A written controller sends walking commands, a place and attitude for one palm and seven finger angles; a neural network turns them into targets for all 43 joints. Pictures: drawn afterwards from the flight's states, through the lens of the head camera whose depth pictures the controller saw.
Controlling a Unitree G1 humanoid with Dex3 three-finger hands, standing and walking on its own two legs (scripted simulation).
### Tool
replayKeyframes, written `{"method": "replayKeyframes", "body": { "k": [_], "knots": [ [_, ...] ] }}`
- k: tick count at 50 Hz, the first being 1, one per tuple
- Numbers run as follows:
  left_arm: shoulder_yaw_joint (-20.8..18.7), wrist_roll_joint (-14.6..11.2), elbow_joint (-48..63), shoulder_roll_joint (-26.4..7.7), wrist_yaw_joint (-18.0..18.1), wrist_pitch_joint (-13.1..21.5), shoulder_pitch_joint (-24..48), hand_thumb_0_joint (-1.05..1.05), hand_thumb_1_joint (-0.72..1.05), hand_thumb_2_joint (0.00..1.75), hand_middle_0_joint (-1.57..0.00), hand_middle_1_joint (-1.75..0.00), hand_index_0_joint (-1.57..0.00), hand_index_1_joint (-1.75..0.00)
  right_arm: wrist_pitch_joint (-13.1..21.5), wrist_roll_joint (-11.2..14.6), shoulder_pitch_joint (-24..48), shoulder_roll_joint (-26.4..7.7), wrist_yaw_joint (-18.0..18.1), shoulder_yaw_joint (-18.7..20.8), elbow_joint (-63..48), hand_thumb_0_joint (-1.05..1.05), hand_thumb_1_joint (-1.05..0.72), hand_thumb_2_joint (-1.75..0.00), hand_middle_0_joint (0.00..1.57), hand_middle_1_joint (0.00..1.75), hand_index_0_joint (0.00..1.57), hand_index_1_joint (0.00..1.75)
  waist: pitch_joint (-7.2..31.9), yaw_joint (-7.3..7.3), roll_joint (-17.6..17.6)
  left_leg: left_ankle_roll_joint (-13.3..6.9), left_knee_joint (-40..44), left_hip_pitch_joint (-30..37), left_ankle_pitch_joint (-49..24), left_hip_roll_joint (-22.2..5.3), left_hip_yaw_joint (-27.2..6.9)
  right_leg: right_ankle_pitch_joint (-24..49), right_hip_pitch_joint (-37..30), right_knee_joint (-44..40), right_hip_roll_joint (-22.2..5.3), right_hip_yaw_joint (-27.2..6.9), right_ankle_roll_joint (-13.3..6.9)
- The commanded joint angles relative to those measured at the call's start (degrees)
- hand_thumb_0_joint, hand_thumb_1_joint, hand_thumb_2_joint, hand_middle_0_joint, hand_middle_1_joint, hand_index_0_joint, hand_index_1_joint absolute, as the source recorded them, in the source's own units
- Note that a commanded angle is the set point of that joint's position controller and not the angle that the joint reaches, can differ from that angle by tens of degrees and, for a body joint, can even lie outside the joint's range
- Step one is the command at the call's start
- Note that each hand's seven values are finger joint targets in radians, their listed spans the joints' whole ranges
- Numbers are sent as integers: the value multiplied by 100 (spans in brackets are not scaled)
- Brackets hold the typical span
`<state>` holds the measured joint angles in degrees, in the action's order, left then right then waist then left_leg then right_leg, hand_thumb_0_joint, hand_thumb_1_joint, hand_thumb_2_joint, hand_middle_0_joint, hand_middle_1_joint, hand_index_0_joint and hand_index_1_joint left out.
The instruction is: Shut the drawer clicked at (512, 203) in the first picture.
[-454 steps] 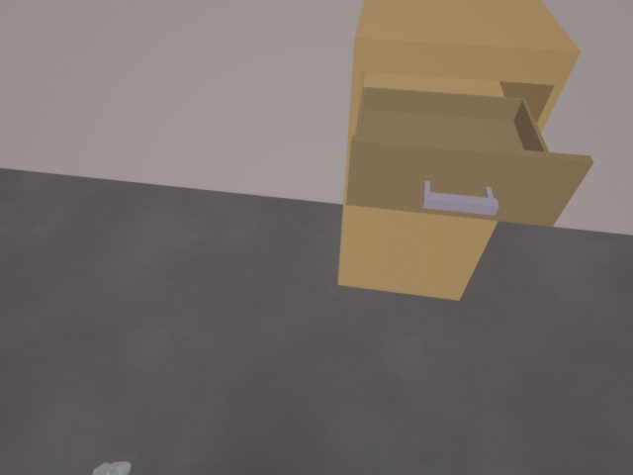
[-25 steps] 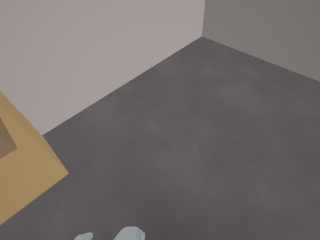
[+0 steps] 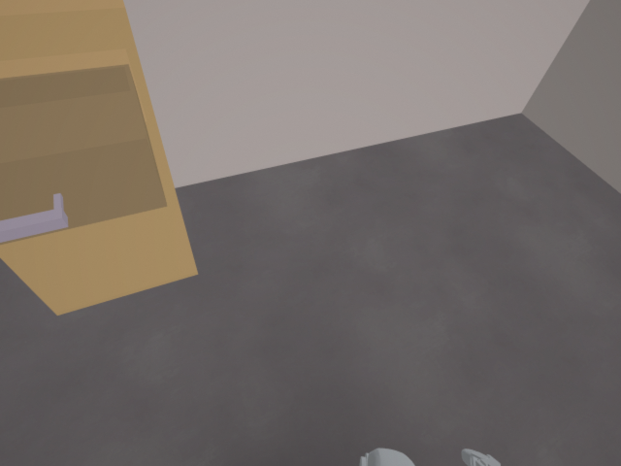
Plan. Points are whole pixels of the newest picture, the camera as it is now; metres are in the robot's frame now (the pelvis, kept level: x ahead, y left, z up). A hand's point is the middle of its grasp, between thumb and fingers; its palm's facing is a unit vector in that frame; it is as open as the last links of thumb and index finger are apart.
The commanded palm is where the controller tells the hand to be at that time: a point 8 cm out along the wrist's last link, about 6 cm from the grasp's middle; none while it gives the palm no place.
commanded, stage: turn to face it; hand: left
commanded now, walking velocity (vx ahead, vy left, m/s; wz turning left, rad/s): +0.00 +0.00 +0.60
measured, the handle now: (15, 218) +0.42 +0.49 +0.00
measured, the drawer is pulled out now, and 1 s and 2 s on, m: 0.29 0.29 0.29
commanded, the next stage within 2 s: take the last steps up to it in 0.60 s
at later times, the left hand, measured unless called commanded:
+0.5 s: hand out of the picture +0.04 +0.16 -0.14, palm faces +0.29 -0.91 -0.29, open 7.4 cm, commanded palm none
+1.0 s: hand out of the picture -0.10 +0.21 -0.17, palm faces +0.46 -0.87 -0.18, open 7.4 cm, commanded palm none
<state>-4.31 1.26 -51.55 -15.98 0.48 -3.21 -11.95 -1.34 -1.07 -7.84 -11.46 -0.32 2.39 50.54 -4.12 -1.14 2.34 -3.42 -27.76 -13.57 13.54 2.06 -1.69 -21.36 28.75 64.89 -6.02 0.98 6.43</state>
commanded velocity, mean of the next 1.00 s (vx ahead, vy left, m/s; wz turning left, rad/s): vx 0.10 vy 0.01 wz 0.31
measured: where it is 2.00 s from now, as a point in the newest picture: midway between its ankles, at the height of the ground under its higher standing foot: outside the picture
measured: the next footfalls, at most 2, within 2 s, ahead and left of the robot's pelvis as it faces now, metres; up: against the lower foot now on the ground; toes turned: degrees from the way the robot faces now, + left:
right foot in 0.30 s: +0.06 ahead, -0.15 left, +0.00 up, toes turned +10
left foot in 0.76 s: -0.04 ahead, +0.10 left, +0.00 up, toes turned +25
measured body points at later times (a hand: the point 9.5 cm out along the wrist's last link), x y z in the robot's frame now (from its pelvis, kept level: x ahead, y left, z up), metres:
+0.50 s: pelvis +0.00 -0.05 +0.00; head +0.02 -0.08 +0.45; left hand +0.02 +0.21 -0.12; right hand +0.09 -0.30 -0.16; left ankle -0.06 +0.09 -0.65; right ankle +0.02 -0.16 -0.74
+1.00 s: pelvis -0.03 +0.02 +0.01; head -0.05 +0.04 +0.46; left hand -0.13 +0.25 -0.16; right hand +0.13 -0.17 -0.12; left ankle -0.07 +0.08 -0.74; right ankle +0.04 -0.12 -0.65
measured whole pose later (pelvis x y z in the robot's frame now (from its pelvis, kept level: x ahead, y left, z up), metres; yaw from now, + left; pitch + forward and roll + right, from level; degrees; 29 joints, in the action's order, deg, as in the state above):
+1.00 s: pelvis -0.03 +0.02 +0.01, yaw +25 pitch -2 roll -2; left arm -3.2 2.0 -59.1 -13.4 -0.6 -1.6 -18.1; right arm 2.0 -1.0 -15.3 -9.1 1.3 2.0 56.2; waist -0.2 -1.3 2.2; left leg -4.3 -20.7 -5.5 13.2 2.2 1.3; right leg -16.2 28.2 63.5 -5.2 2.3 2.9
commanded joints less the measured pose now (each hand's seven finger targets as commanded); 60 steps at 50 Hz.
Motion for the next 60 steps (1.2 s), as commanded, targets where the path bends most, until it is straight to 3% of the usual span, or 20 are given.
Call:
{"method": "replayKeyframes", "body": {
  "k": [1,8,11,13,14,15,16,17,19,21,31,33,35,36,37,38,39,42,45,60],
  "knots": [
    [-80,-24,521,-426,71,132,186,0,90,90,-20,-30,-20,-30,64,7,-475,-1285,81,358,-251,0,-90,-90,20,30,20,30,532,260,-985,-627,888,579,-1990,-1396,-1601,-39,222,-476,51,-128,28],
    [-35,-81,761,-243,105,193,497,0,90,90,-20,-30,-20,-30,-1,-41,-619,-1290,86,438,-206,0,-90,-90,20,30,20,30,594,321,-1201,-681,632,346,-2172,-1259,-2245,-346,-432,-1839,417,-121,-85],
    [-39,-117,725,-269,131,249,266,0,90,90,-20,-30,-20,-30,-19,-25,-583,-1267,84,458,-219,0,-90,-90,20,30,20,30,772,219,-1275,-591,360,123,-2640,-1098,-2449,-54,-1163,-2717,621,-83,-171],
    [-75,-130,630,-339,163,309,-142,0,90,90,-20,-30,-20,-30,-33,20,-472,-1151,71,450,-263,0,-90,-90,20,30,20,30,896,-11,-1062,-306,26,-438,-1959,-832,-2349,825,-2185,-4010,515,-93,-219],
    [-128,-94,579,-623,194,366,-310,0,90,90,-20,-30,-20,-30,-23,77,-585,-879,41,414,-266,0,-90,-90,20,30,20,30,1065,-72,-295,22,-550,-1221,-794,-489,-1988,1018,-3148,-4684,-185,-722,-383],
    [-225,-2,596,-1102,230,397,-318,0,90,90,-20,-30,-20,-30,-7,99,-687,-515,45,364,-377,0,-90,-90,20,30,20,30,1031,-90,1393,535,-1911,-2322,1585,359,-648,1638,-3669,-4919,-1834,-2259,-1009],
    [-203,-21,644,-1132,228,345,-292,0,90,90,-20,-30,-20,-30,-47,16,-587,-877,66,451,-389,0,-90,-90,20,30,20,30,845,-84,909,571,-3067,-2050,2085,175,-517,2056,-2643,-4876,-2391,-2264,-1526],
    [-136,-34,731,-831,233,338,31,0,90,90,-20,-30,-20,-30,-111,-31,-704,-847,34,458,-274,0,-90,-90,20,30,20,30,617,128,373,559,-3744,-1973,1666,53,-629,1681,-2154,-4907,-1950,-1731,-1568],
    [-56,-52,739,-529,193,357,450,0,90,90,-20,-30,-20,-30,-204,-48,-783,-775,-47,457,-31,0,-90,-90,20,30,20,30,220,316,542,630,-4288,-1940,1043,-146,-381,1409,-1718,-4896,-1289,-995,-1281],
    [-13,-40,684,-382,174,390,386,0,90,90,-20,-30,-20,-30,-203,-31,-895,-696,-88,427,26,0,-90,-90,20,30,20,30,197,347,760,694,-4344,-1944,696,-209,-224,1914,-1797,-4782,-1041,-424,-1152],
    [-122,83,133,-706,160,370,-716,0,90,90,-20,-30,-20,-30,-143,47,87,-430,-61,217,-62,0,-90,-90,20,30,20,30,272,-185,964,701,-2073,-1150,1337,-235,407,3245,-2287,-4370,-1285,-167,-1403],
    [-154,86,78,-772,167,351,-711,0,90,90,-20,-30,-20,-30,-71,70,-59,-404,-30,171,-20,0,-90,-90,20,30,20,30,499,-151,1047,635,-1393,-704,1256,-161,520,3596,-2348,-4085,-1310,-107,-1377],
    [-134,38,-2,-743,158,323,-633,0,90,90,-20,-30,-20,-30,-12,68,-361,-428,3,152,110,0,-90,-90,20,30,20,30,660,41,960,578,-294,106,394,-71,602,3335,-2076,-3701,-1111,77,-1086],
    [-110,-19,-31,-622,142,302,-580,0,90,90,-20,-30,-20,-30,45,63,-662,-558,-2,164,202,0,-90,-90,20,30,20,30,836,206,564,501,439,807,-273,-207,488,2521,-1741,-3323,-978,278,-832],
    [-69,-71,45,-304,124,264,-677,0,90,90,-20,-30,-20,-30,125,9,-902,-1034,21,253,222,0,-90,-90,20,30,20,30,1087,312,-797,172,875,1589,-700,-1212,-692,799,-808,-2376,-469,654,-504],
    [55,-49,210,21,89,244,-532,0,90,90,-20,-30,-20,-30,110,-24,-1179,-1534,48,353,249,0,-90,-90,20,30,20,30,922,445,-2073,-480,1129,1748,-1405,-2320,-2104,-1598,325,-1305,116,769,-249],
    [52,6,257,-111,87,230,-229,0,90,90,-20,-30,-20,-30,68,-57,-1296,-1559,56,353,319,0,-90,-90,20,30,20,30,727,566,-1616,-868,1164,1428,-703,-2519,-2135,-1603,499,-597,37,348,-397],
    [23,60,-49,-171,-40,250,-79,0,90,90,-20,-30,-20,-30,187,-37,-821,-947,170,155,284,0,-90,-90,20,30,20,30,-94,345,-1446,-636,1604,665,788,-1770,-1601,-359,785,83,-58,19,-474],
    [74,58,-346,-46,-104,305,-452,0,90,90,-20,-30,-20,-30,333,15,-956,-701,179,85,360,0,-90,-90,20,30,20,30,-163,188,-1051,-491,1782,664,212,-1377,-1130,439,664,73,5,103,-406],
    [101,-9,-70,256,-140,396,763,0,90,90,-20,-30,-20,-30,519,-30,-2238,-488,248,94,1099,0,-90,-90,20,30,20,30,-467,440,-771,-909,1953,1321,-551,-1752,-1216,747,1026,-1691,-71,134,-373]
  ]
}}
